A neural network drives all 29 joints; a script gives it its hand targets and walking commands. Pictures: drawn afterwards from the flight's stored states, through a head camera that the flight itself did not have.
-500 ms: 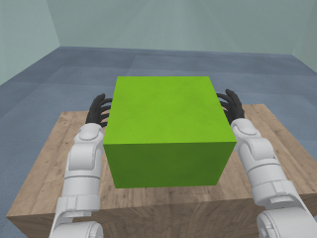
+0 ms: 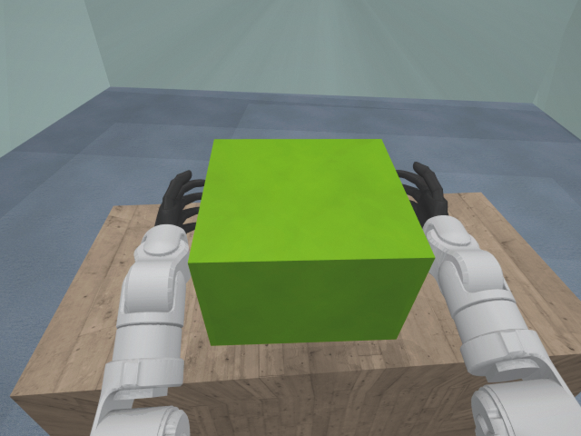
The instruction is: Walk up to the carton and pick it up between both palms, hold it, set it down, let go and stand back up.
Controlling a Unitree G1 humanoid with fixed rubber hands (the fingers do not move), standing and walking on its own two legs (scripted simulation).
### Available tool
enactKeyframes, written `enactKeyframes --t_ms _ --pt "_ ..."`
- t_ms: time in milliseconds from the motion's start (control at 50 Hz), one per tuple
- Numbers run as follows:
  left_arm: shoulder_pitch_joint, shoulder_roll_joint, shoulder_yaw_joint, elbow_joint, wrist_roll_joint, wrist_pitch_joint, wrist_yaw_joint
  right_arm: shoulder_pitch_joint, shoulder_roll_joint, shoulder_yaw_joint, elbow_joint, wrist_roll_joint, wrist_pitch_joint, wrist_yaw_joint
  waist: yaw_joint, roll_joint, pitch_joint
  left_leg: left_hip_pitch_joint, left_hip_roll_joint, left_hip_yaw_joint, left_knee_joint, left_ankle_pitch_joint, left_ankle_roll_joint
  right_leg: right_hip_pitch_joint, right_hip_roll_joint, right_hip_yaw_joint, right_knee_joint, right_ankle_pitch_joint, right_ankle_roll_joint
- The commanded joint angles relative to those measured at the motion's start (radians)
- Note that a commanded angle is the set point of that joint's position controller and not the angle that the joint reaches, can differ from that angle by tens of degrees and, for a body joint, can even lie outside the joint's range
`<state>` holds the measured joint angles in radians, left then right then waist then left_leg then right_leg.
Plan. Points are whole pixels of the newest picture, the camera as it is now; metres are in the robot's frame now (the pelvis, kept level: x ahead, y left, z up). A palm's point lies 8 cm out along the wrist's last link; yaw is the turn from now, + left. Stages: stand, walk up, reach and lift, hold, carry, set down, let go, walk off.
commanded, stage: hold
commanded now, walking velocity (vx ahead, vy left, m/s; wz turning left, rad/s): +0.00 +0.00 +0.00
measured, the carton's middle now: (301, 235) +0.38 +0.00 +0.15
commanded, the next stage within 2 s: none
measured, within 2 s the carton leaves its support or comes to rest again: neither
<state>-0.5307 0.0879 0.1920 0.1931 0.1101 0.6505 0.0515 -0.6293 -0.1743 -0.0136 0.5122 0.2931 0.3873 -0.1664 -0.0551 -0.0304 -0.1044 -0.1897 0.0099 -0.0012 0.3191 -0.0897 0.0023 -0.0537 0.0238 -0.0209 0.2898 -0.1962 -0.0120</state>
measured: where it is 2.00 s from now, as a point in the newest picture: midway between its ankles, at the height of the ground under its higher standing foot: outside the picture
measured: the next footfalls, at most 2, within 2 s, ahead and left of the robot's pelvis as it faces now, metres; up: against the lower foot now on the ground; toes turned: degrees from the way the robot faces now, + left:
none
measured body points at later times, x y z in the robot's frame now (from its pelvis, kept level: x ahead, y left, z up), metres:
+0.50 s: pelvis +0.00 +0.00 +0.00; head -0.05 +0.02 +0.45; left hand +0.37 +0.18 +0.18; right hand +0.38 -0.18 +0.18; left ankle +0.05 +0.12 -0.75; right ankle -0.02 -0.11 -0.75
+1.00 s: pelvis +0.00 +0.00 +0.00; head -0.05 +0.02 +0.45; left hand +0.37 +0.19 +0.19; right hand +0.38 -0.17 +0.20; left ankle +0.05 +0.12 -0.75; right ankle -0.02 -0.11 -0.75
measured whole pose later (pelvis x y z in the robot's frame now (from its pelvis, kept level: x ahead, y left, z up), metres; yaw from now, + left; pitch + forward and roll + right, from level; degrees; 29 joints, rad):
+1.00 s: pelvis +0.00 +0.00 +0.00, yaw +0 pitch -2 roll -1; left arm -0.56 0.09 0.22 0.13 0.11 0.74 0.03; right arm -0.65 -0.18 -0.01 0.47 0.31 0.46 -0.19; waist -0.05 -0.04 -0.10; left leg -0.19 0.01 -0.01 0.32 -0.09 0.00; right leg -0.05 0.02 -0.01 0.28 -0.19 -0.01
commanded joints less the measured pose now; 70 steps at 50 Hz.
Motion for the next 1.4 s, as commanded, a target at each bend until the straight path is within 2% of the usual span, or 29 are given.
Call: enactKeyframes --t_ms 0,240,640,660,680,760,940,1140,1380 --pt "-0.796 -0.647 -0.518 -0.229 -0.147 -0.077 -0.148 -0.912 0.675 0.401 -0.425 0.09 -0.08 0.111 -0.004 0.055 -0.43 0.39 -0.03 -0.024 0.027 0.171 -0.005 -0.145 0.025 -0.008 -0.067 0.195 0.064" --pt "-0.79 -0.642 -0.525 -0.261 -0.153 -0.08 -0.152 -0.896 0.677 0.419 -0.454 0.101 -0.077 0.102 -0.01 0.057 -0.449 0.401 -0.035 -0.026 0.041 0.215 -0.011 -0.128 0.026 -0.007 -0.061 0.249 0.069" --pt "-0.775 -0.641 -0.536 -0.277 -0.154 -0.07 -0.151 -0.885 0.671 0.425 -0.469 0.103 -0.069 0.104 -0.005 0.059 -0.442 0.404 -0.032 -0.028 0.039 0.216 -0.016 -0.132 0.027 -0.007 -0.063 0.244 0.066" --pt "-0.848 -0.605 -0.505 -0.337 -0.156 -0.062 -0.152 -0.9 0.716 0.484 -0.464 0.122 -0.043 0.096 0.043 0.012 -0.452 0.373 -0.035 -0.034 0.043 0.258 0.016 -0.097 0.02 0.011 -0.052 0.281 0.084" --pt "-0.832 -0.611 -0.524 -0.324 -0.166 -0.043 -0.154 -0.895 0.716 0.475 -0.49 0.137 -0.033 0.091 0.022 0.047 -0.472 0.373 -0.038 -0.03 0.05 0.254 0.01 -0.093 0.02 0.014 -0.049 0.295 0.084" --pt "-0.836 -0.62 -0.521 -0.327 -0.173 -0.021 -0.157 -0.908 0.691 0.452 -0.51 0.144 -0.004 0.085 0.011 0.047 -0.471 0.375 -0.036 -0.03 0.047 0.233 0.005 -0.105 0.022 0.013 -0.053 0.272 0.08" --pt "-0.832 -0.622 -0.494 -0.295 -0.15 -0.001 -0.172 -0.888 0.659 0.402 -0.439 0.126 0.018 0.095 -0.012 0.065 -0.431 0.377 -0.027 -0.029 0.027 0.197 -0.008 -0.118 0.025 0.005 -0.064 0.216 0.067" --pt "-0.849 -0.635 -0.506 -0.303 -0.152 -0.004 -0.16 -0.917 0.659 0.399 -0.44 0.132 0.005 0.112 0.0 0.08 -0.446 0.391 -0.02 -0.032 0.033 0.213 -0.014 -0.141 0.033 -0.003 -0.066 0.186 0.055" --pt "-0.853 -0.639 -0.506 -0.289 -0.158 -0.006 -0.154 -0.939 0.672 0.407 -0.451 0.13 -0.002 0.113 0.01 0.062 -0.465 0.381 -0.021 -0.03 0.033 0.201 0.0 -0.139 0.03 0.004 -0.065 0.183 0.059"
